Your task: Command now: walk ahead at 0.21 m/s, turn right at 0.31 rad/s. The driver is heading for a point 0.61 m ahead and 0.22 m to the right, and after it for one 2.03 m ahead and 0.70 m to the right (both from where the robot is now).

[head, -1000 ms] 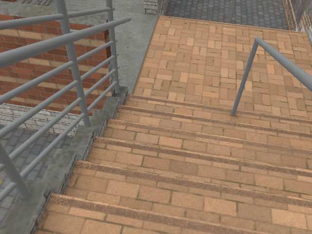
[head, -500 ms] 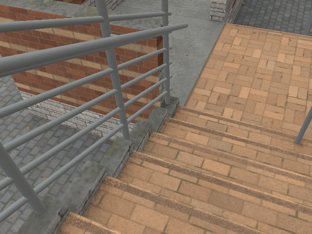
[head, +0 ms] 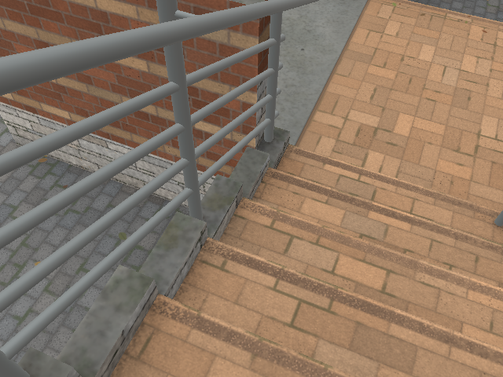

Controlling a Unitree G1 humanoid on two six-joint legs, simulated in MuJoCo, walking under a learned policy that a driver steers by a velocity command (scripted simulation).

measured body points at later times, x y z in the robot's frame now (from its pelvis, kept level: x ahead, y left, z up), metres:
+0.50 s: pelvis +0.07 -0.07 -0.03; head +0.10 -0.09 +0.42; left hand +0.29 +0.13 -0.12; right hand +0.15 -0.38 -0.13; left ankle +0.07 +0.09 -0.63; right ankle +0.05 -0.16 -0.73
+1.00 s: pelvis +0.12 -0.06 -0.02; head +0.12 -0.04 +0.43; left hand +0.39 +0.07 -0.11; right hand +0.05 -0.33 -0.12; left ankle +0.12 +0.06 -0.73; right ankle +0.05 -0.16 -0.68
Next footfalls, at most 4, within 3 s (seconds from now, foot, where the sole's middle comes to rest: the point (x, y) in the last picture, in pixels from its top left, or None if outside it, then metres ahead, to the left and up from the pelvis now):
0.38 right None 0.09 -0.17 -0.77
0.90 left None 0.15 0.04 -0.77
1.44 right None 0.31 -0.40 -0.92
2.02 left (352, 344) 0.65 -0.27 -1.07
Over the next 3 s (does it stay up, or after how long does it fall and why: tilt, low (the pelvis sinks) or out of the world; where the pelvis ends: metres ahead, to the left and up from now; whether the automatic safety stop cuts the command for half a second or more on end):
stays up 0.59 -0.38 -0.30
